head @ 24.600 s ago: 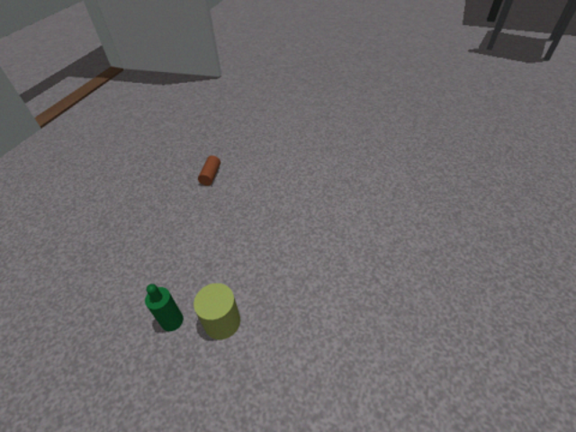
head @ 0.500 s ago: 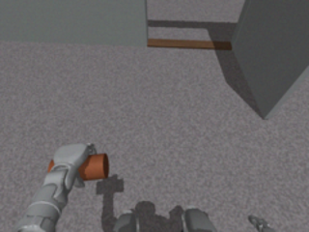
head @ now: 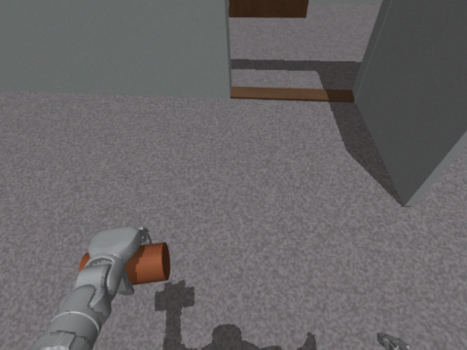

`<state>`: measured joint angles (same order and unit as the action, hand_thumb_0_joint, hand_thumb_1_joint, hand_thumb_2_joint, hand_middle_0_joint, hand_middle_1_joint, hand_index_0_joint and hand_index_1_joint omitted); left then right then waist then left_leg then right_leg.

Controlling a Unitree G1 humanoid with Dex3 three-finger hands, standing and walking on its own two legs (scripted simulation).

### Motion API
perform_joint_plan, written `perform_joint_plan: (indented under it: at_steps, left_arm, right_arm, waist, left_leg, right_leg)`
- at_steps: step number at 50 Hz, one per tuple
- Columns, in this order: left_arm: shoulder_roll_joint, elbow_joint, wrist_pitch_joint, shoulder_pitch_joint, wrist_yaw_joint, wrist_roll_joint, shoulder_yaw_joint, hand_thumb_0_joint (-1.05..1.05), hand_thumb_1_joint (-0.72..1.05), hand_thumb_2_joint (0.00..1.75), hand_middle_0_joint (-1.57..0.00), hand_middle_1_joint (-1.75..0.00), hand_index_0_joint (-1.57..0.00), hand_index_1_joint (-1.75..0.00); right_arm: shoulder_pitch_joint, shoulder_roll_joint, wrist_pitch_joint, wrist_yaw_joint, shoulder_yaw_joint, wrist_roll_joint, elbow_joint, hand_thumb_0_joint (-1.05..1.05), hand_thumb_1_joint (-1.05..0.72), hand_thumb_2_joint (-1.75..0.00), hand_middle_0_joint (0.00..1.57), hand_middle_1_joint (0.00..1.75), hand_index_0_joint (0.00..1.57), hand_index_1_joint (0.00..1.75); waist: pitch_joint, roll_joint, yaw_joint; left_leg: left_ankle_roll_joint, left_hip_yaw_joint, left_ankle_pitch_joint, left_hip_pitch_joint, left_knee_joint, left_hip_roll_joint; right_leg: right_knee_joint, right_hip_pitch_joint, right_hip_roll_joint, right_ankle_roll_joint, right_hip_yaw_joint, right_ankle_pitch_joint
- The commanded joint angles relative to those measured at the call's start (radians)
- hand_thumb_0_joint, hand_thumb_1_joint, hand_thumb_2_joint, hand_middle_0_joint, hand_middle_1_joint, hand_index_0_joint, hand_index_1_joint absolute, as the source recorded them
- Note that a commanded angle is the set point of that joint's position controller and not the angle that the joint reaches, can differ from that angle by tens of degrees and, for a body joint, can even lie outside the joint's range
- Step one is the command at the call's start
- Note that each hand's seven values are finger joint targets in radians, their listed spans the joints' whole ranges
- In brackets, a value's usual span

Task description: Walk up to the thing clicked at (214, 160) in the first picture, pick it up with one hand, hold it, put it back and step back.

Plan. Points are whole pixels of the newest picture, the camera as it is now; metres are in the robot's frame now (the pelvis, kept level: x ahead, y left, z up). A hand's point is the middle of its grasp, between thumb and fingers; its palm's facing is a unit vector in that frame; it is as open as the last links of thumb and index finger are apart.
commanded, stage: hold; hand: left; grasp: from above
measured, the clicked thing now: (127, 266) +0.32 +0.23 -0.09
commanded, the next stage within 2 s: crouch in 1.80 s
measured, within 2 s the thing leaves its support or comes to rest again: neither
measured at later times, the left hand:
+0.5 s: hand (119, 265) +0.30 +0.22 -0.03, palm faces -0.46 -0.04 -0.89, open 10.2 cm
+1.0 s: hand (117, 275) +0.27 +0.21 -0.01, palm faces -0.45 -0.04 -0.89, open 10.2 cm
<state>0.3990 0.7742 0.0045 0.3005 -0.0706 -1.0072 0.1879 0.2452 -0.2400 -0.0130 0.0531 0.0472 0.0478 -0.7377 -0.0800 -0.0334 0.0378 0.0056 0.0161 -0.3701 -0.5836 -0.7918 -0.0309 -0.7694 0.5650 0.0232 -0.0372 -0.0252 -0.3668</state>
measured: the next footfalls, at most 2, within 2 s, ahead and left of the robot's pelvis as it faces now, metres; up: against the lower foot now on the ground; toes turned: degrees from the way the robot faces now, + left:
none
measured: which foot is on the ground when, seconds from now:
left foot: down 0.00-1.00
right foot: down 0.00-1.00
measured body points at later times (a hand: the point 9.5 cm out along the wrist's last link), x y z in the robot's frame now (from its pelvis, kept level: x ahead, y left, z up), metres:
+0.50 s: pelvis +0.00 +0.00 +0.02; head +0.02 -0.02 +0.46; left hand +0.32 +0.22 +0.02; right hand +0.12 -0.26 -0.10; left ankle +0.01 +0.12 -0.71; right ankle +0.01 -0.15 -0.71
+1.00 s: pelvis -0.02 -0.01 +0.02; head -0.01 -0.03 +0.47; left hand +0.29 +0.21 +0.04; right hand +0.13 -0.26 -0.10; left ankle +0.01 +0.12 -0.71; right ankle +0.01 -0.15 -0.71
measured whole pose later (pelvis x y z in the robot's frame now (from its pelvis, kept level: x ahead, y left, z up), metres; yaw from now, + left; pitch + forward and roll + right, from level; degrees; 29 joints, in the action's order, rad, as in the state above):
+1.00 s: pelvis -0.02 -0.01 +0.02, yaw -1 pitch +2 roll +1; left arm 0.41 0.59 0.02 0.22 0.05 -0.99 0.20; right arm 0.18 -0.25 -0.05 0.07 0.03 0.07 -0.69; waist -0.02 -0.05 -0.01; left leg 0.01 0.03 -0.25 -0.36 -0.58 -0.03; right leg -0.60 0.37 0.03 -0.03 -0.04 -0.27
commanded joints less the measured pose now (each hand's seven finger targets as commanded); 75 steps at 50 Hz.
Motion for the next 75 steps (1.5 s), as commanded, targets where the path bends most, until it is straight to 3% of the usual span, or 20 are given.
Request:
perform_joint_plan:
  at_steps: [1,5,7,12,14,16,19,22,23,25,33,36,43,56,59,64,65,69,71,75]
  left_arm:
    - [0.227,-0.216,0.011,0.357,-0.044,-0.013,-0.094,0.00,0.70,0.80,-1.02,-0.69,-1.04,-0.68]
    - [0.205,-0.169,0.006,0.291,-0.020,-0.005,-0.082,0.00,0.67,0.81,-1.01,-0.70,-1.03,-0.69]
    - [0.219,-0.227,0.010,0.311,-0.010,0.002,-0.089,0.00,0.68,0.83,-1.02,-0.70,-1.03,-0.69]
    - [0.201,-0.217,0.008,0.271,0.016,0.001,-0.077,0.00,0.68,0.81,-1.02,-0.68,-1.03,-0.67]
    - [0.231,-0.276,0.016,0.307,0.024,0.006,-0.093,0.00,0.69,0.80,-1.01,-0.70,-1.03,-0.68]
    - [0.214,-0.255,0.017,0.273,0.034,0.001,-0.082,0.00,0.66,0.81,-1.00,-0.69,-1.02,-0.68]
    - [0.230,-0.307,0.021,0.302,0.034,-0.002,-0.099,0.00,0.66,0.83,-1.00,-0.72,-1.01,-0.71]
    - [0.221,-0.312,0.016,0.303,0.028,0.004,-0.097,0.00,0.68,0.84,-1.01,-0.72,-1.03,-0.70]
    - [0.219,-0.305,0.015,0.296,0.026,0.002,-0.098,0.00,0.69,0.83,-1.01,-0.73,-1.03,-0.71]
    - [0.223,-0.310,0.011,0.291,0.030,-0.006,-0.099,0.00,0.68,0.82,-1.01,-0.73,-1.03,-0.72]
    - [0.214,-0.342,0.013,0.262,0.063,0.020,-0.088,0.00,0.72,0.81,-1.02,-0.75,-1.04,-0.73]
    - [0.227,-0.348,0.019,0.258,0.072,0.017,-0.097,0.00,0.71,0.80,-1.01,-0.77,-1.04,-0.74]
    - [0.239,-0.379,0.027,0.275,0.064,0.017,-0.115,0.00,0.71,0.81,-1.00,-0.79,-1.04,-0.75]
    - [0.232,-0.406,0.016,0.259,0.088,0.027,-0.104,0.00,0.70,0.82,-1.00,-0.81,-1.03,-0.77]
    - [0.242,-0.416,0.019,0.249,0.099,0.028,-0.107,0.00,0.68,0.83,-1.00,-0.79,-1.02,-0.77]
    - [0.220,-0.413,0.018,0.258,0.103,0.027,-0.093,0.00,0.67,0.83,-0.98,-0.80,-1.01,-0.77]
    - [0.226,-0.429,0.018,0.242,0.101,0.032,-0.104,0.00,0.67,0.83,-0.98,-0.80,-1.01,-0.77]
    - [0.228,-0.409,0.016,0.260,0.100,0.020,-0.102,0.00,0.65,0.84,-0.97,-0.79,-1.00,-0.77]
    - [0.253,-0.411,0.018,0.275,0.095,0.017,-0.122,0.00,0.65,0.85,-0.97,-0.80,-0.99,-0.78]
    - [0.220,-0.397,0.021,0.262,0.103,0.019,-0.097,0.00,0.66,0.84,-0.96,-0.82,-0.99,-0.78]
  right_arm:
    - [0.008,-0.149,0.025,0.007,0.052,-0.003,0.098,0.00,-0.89,-0.89,0.20,0.30,0.20,0.30]
    - [-0.001,-0.152,0.017,0.003,0.054,-0.001,0.107,0.00,-0.89,-0.90,0.20,0.30,0.20,0.30]
    - [-0.010,-0.153,0.012,0.002,0.055,0.001,0.119,0.00,-0.89,-0.89,0.20,0.30,0.20,0.30]
    - [-0.031,-0.149,0.003,0.002,0.049,0.005,0.137,0.00,-0.89,-0.90,0.20,0.30,0.20,0.30]
    - [-0.041,-0.155,0.000,0.004,0.050,0.005,0.145,0.00,-0.89,-0.89,0.20,0.30,0.20,0.30]
    - [-0.045,-0.152,-0.002,0.005,0.048,0.006,0.153,0.00,-0.89,-0.90,0.20,0.30,0.20,0.30]
    - [-0.046,-0.152,-0.004,0.005,0.047,0.006,0.157,0.00,-0.89,-0.90,0.20,0.30,0.20,0.30]
    - [-0.063,-0.150,-0.004,0.005,0.043,0.008,0.166,0.00,-0.89,-0.90,0.20,0.30,0.20,0.30]
    - [-0.065,-0.152,-0.004,0.006,0.044,0.007,0.166,0.00,-0.89,-0.89,0.20,0.30,0.20,0.30]
    - [-0.070,-0.151,-0.004,0.007,0.042,0.008,0.166,0.00,-0.89,-0.90,0.20,0.30,0.20,0.30]
    - [-0.110,-0.144,-0.002,0.012,0.034,0.013,0.185,0.00,-0.89,-0.90,0.20,0.30,0.20,0.30]
    - [-0.125,-0.140,0.000,0.016,0.029,0.014,0.190,0.00,-0.90,-0.90,0.20,0.30,0.20,0.30]
    - [-0.137,-0.139,0.008,0.021,0.024,0.015,0.187,0.00,-0.90,-0.90,0.20,0.30,0.20,0.30]
    - [-0.163,-0.134,0.010,0.026,0.017,0.017,0.188,0.00,-0.91,-0.90,0.20,0.30,0.20,0.30]
    - [-0.169,-0.132,0.009,0.028,0.014,0.020,0.194,0.00,-0.91,-0.90,0.20,0.30,0.20,0.30]
    - [-0.165,-0.130,0.008,0.029,0.012,0.021,0.194,0.00,-0.90,-0.90,0.20,0.30,0.20,0.30]
    - [-0.169,-0.131,0.007,0.029,0.013,0.022,0.194,0.00,-0.90,-0.90,0.20,0.30,0.20,0.30]
    - [-0.165,-0.131,0.004,0.030,0.015,0.019,0.187,0.00,-0.90,-0.90,0.20,0.30,0.20,0.30]
    - [-0.155,-0.133,0.002,0.030,0.015,0.020,0.184,0.00,-0.90,-0.90,0.20,0.30,0.20,0.30]
    - [-0.151,-0.135,0.000,0.028,0.019,0.019,0.180,0.00,-0.90,-0.90,0.20,0.30,0.20,0.30]
  waist:
    - [-0.321,-0.030,-0.001]
    - [-0.285,0.010,-0.003]
    - [-0.299,0.000,-0.013]
    - [-0.247,0.002,-0.011]
    - [-0.262,-0.019,-0.021]
    - [-0.245,0.001,-0.018]
    - [-0.269,-0.016,-0.026]
    - [-0.245,-0.011,-0.028]
    - [-0.236,-0.010,-0.015]
    - [-0.235,0.001,-0.028]
    - [-0.200,0.026,-0.032]
    - [-0.188,0.010,-0.046]
    - [-0.185,0.000,-0.040]
    - [-0.183,0.019,-0.041]
    - [-0.179,0.007,-0.054]
    - [-0.173,0.014,-0.040]
    - [-0.183,0.012,-0.055]
    - [-0.183,0.012,-0.045]
    - [-0.196,0.005,-0.047]
    - [-0.194,-0.001,-0.040]
  left_leg:
    - [-0.002,-0.006,0.353,0.261,0.119,0.036]
    - [-0.007,-0.002,0.386,0.273,0.134,0.037]
    - [-0.007,0.007,0.388,0.285,0.144,0.041]
    - [-0.007,0.010,0.350,0.289,0.178,0.039]
    - [-0.002,0.002,0.352,0.308,0.190,0.032]
    - [-0.007,0.003,0.353,0.303,0.193,0.034]
    - [-0.006,0.007,0.366,0.321,0.198,0.037]
    - [-0.004,0.006,0.322,0.327,0.218,0.036]
    - [-0.007,0.009,0.308,0.321,0.219,0.036]
    - [-0.009,0.011,0.306,0.318,0.222,0.040]
    - [-0.017,0.018,0.225,0.328,0.258,0.045]
    - [-0.013,0.017,0.203,0.325,0.274,0.046]
    - [-0.012,0.014,0.178,0.352,0.296,0.041]
    - [-0.018,0.022,0.213,0.386,0.318,0.043]
    - [-0.017,0.023,0.233,0.394,0.327,0.045]
    - [-0.019,0.027,0.246,0.411,0.330,0.046]
    - [-0.016,0.023,0.259,0.415,0.334,0.044]
    - [-0.016,0.023,0.288,0.421,0.331,0.043]
    - [-0.016,0.025,0.297,0.428,0.330,0.043]
    - [-0.012,0.019,0.324,0.445,0.338,0.035]
  right_leg:
    - [0.118,-0.141,-0.058,0.043,0.021,0.316]
    - [0.140,-0.165,-0.059,0.038,0.022,0.348]
    - [0.154,-0.196,-0.056,0.037,0.018,0.358]
    - [0.173,-0.189,-0.058,0.043,0.020,0.313]
    - [0.177,-0.197,-0.063,0.045,0.026,0.298]
    - [0.181,-0.198,-0.061,0.045,0.023,0.303]
    - [0.183,-0.217,-0.060,0.045,0.018,0.317]
    - [0.202,-0.216,-0.060,0.045,0.017,0.276]
    - [0.207,-0.204,-0.059,0.044,0.015,0.269]
    - [0.213,-0.215,-0.056,0.042,0.011,0.270]
    - [0.258,-0.226,-0.050,0.037,0.008,0.192]
    - [0.267,-0.229,-0.051,0.041,0.010,0.162]
    - [0.281,-0.230,-0.052,0.042,0.008,0.138]
    - [0.313,-0.265,-0.048,0.035,0.008,0.170]
    - [0.316,-0.281,-0.048,0.039,0.012,0.186]
    - [0.325,-0.280,-0.046,0.037,0.009,0.204]
    - [0.322,-0.293,-0.049,0.040,0.014,0.209]
    - [0.320,-0.295,-0.050,0.039,0.016,0.242]
    - [0.320,-0.302,-0.050,0.039,0.014,0.252]
    - [0.314,-0.300,-0.056,0.044,0.020,0.272]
